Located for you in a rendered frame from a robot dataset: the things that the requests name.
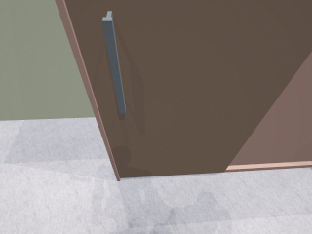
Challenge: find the handle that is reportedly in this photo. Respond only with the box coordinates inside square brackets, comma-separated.
[102, 11, 126, 114]

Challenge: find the wardrobe door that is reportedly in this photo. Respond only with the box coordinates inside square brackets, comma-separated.
[64, 0, 312, 178]
[229, 52, 312, 166]

